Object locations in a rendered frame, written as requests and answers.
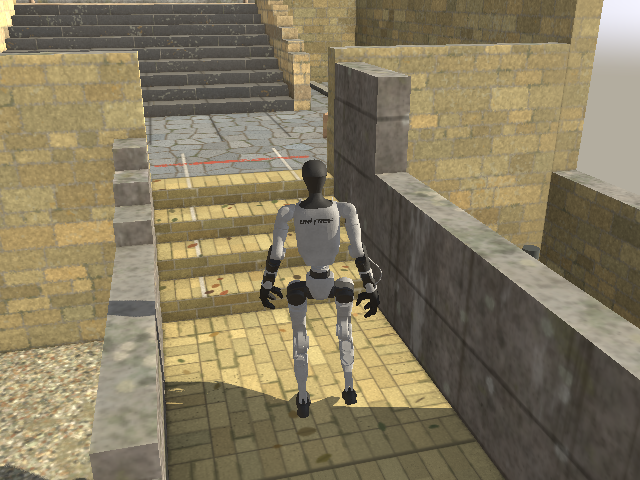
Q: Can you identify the robot right hand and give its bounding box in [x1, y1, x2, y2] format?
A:
[356, 289, 380, 318]

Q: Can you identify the right robot upper arm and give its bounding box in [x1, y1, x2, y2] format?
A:
[337, 202, 364, 258]

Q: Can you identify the right robot foot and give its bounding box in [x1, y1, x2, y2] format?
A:
[342, 387, 357, 405]

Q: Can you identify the left robot upper arm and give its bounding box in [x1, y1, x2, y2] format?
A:
[270, 204, 295, 260]

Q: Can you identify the robot torso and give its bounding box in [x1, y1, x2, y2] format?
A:
[293, 197, 341, 300]

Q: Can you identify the left robot forearm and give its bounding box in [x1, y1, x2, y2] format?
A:
[261, 245, 281, 289]

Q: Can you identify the robot left hand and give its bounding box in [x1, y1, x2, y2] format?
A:
[259, 285, 283, 309]

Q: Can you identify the right robot forearm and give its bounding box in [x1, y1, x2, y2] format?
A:
[355, 242, 377, 293]

